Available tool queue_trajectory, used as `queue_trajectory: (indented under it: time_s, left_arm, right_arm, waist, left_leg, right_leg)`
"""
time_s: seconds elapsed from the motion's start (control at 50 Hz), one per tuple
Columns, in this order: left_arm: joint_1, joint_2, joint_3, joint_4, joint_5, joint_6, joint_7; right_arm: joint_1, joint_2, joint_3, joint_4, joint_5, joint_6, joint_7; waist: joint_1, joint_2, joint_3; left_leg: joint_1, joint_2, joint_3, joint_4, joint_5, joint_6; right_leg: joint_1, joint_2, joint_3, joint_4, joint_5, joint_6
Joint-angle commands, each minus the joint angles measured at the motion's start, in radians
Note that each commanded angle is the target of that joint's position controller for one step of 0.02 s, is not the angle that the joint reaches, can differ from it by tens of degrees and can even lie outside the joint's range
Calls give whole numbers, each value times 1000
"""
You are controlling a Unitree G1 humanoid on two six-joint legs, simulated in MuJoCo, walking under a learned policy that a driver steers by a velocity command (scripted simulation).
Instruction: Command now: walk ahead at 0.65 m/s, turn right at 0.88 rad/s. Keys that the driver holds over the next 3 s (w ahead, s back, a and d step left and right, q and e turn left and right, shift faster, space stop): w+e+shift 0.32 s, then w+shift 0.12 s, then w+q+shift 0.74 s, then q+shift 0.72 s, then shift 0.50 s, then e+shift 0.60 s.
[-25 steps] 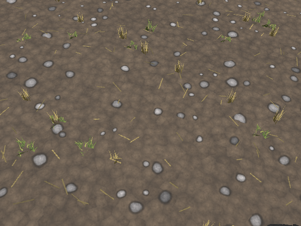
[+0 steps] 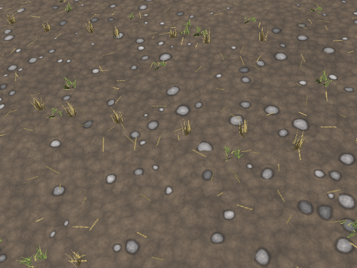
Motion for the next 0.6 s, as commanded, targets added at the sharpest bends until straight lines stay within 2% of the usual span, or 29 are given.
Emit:
queue_trajectory:
  time_s: [0.02, 0.06, 0.08, 0.1, 0.16, 0.2, 0.22, 0.24, 0.26, 0.28, 0.3, 0.32, 0.34, 0.36, 0.38, 0.4, 0.42, 0.46, 0.5, 0.54, 0.58, 0.6]
  left_arm:
    - [-39, 197, 39, -64, 45, -11, 9]
    - [20, 184, 34, -33, 27, -18, -1]
    - [47, 179, 33, -21, 25, -20, -3]
    - [65, 183, 34, -14, 24, -22, -2]
    - [93, 197, 39, 4, 26, -25, 8]
    - [88, 215, 42, 12, 22, -30, 19]
    - [68, 223, 44, 12, 20, -32, 23]
    - [26, 235, 46, 8, 20, -34, 24]
    - [-15, 257, 49, 2, 23, -38, 21]
    - [-50, 273, 53, 3, 28, -40, 13]
    - [-81, 218, 36, -11, 31, -52, 7]
    - [-34, 39, -5, -72, 2, -60, 4]
    - [-46, 73, -20, -75, 2, -54, 1]
    - [-74, 116, -12, -52, 24, -41, -2]
    - [-90, 131, -12, -36, 44, -34, -14]
    - [-123, 123, -13, -34, 55, -29, -27]
    - [-140, 100, -22, -46, 63, -22, -38]
    - [-199, 64, -41, -71, 65, -10, -52]
    - [-282, 64, -52, -110, 70, -7, -56]
    - [-366, 91, -63, -150, 78, -12, -66]
    - [-450, 72, -85, -169, 66, -25, -84]
    - [-462, 66, -88, -168, 61, -29, -88]
  right_arm:
    - [-105, -67, 9, -87, -105, 23, 30]
    - [-121, -58, 22, -98, -65, 59, 30]
    - [-146, -58, 26, -107, -49, 65, 28]
    - [-182, -59, 31, -119, -40, 64, 27]
    - [-288, -53, 44, -156, -30, 52, 29]
    - [-315, -70, 44, -182, -26, 45, 27]
    - [-286, -80, 42, -181, -24, 41, 23]
    - [-215, -90, 39, -168, -20, 36, 16]
    - [-86, -121, 26, -136, -18, 31, 1]
    - [140, -165, 4, -78, -13, 27, -22]
    - [373, -228, -19, -42, -29, 21, -50]
    - [443, -333, -37, -35, -71, 14, -55]
    - [276, -279, -24, -60, -63, 16, -45]
    - [170, -182, -5, -73, -58, 19, -41]
    - [163, -124, 6, -56, -54, 18, -37]
    - [172, -93, 16, -33, -54, 14, -37]
    - [192, -71, 27, -3, -54, 5, -38]
    - [242, -44, 38, 49, -38, -20, -25]
    - [277, -65, 37, 80, -26, -37, -21]
    - [254, -86, 33, 85, -13, -40, -21]
    - [246, -108, 27, 82, -6, -43, -15]
    - [268, -144, 18, 89, -3, -46, -11]
  waist:
    - [-11, -124, 85]
    - [1, -123, 93]
    - [14, -123, 101]
    - [29, -125, 106]
    - [75, -160, 122]
    - [75, -182, 119]
    - [54, -190, 106]
    - [12, -197, 83]
    - [-54, -196, 19]
    - [-167, -142, -110]
    - [-275, -67, -255]
    - [-217, 297, -388]
    - [-135, 308, -308]
    - [-99, 165, -169]
    - [-89, 40, -111]
    - [-81, 16, -64]
    - [-64, 41, -23]
    - [-57, 57, 39]
    - [-44, 33, 96]
    - [-11, 15, 125]
    - [-27, -6, 139]
    - [-33, 1, 132]
  left_leg:
    - [-255, 16, 10, -77, 189, -45]
    - [-245, 10, 25, -133, 210, -76]
    - [-254, 8, 25, -184, 223, -85]
    - [-254, 4, 22, -245, 245, -92]
    - [-207, -18, 21, -434, 297, -91]
    - [-146, -21, 9, -516, 290, -68]
    - [-79, -26, 3, -548, 283, -53]
    - [41, -41, 9, -578, 258, -36]
    - [225, -79, 26, -576, 182, -18]
    - [503, -92, 42, -571, 132, 0]
    - [808, 56, -98, -561, -75, 22]
    - [981, 360, -627, -800, -654, 73]
    - [816, 388, -936, -986, -728, 100]
    - [686, 364, -788, -942, -628, 116]
    - [586, 321, -620, -917, -461, 129]
    - [502, 271, -491, -923, -320, 125]
    - [436, 240, -407, -940, -244, 128]
    - [387, 220, -330, -985, -152, 143]
    - [389, 226, -287, -1029, -77, 178]
    - [363, 197, -208, -1086, 10, 186]
    - [212, 138, -110, -1144, 181, 165]
    - [188, 156, -110, -1161, 288, 169]
  right_leg:
    - [94, -161, 361, -412, -43, -134]
    - [81, -135, 336, -413, 41, -146]
    - [88, -135, 341, -414, 66, -152]
    - [98, -136, 347, -412, 84, -154]
    - [119, -139, 373, -400, 153, -153]
    - [148, -171, 412, -380, 284, -144]
    - [153, -182, 422, -360, 375, -131]
    - [129, -181, 414, -322, 503, -109]
    - [94, -165, 394, -207, 744, -83]
    - [21, -105, 341, 53, 872, -55]
    - [-170, -19, 297, 391, 718, -35]
    - [-448, 123, 213, 733, -72, -20]
    - [-526, 81, 205, 850, -41, -36]
    - [-540, 9, 166, 870, 54, -36]
    - [-511, -40, 137, 819, 115, -30]
    - [-484, -62, 132, 773, 129, -21]
    - [-474, -74, 142, 745, 126, -10]
    - [-506, -77, 175, 680, 129, 4]
    - [-600, -69, 190, 609, 157, 21]
    - [-597, -123, 96, 427, 243, 46]
    - [-347, -97, -3, 210, 332, 60]
    - [-244, -77, -27, 184, 344, 57]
